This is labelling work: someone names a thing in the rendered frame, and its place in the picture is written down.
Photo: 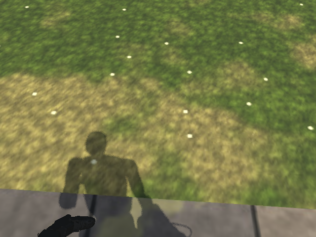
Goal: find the left robot hand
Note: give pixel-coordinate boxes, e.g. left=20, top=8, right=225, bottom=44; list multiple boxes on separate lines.
left=38, top=214, right=95, bottom=237

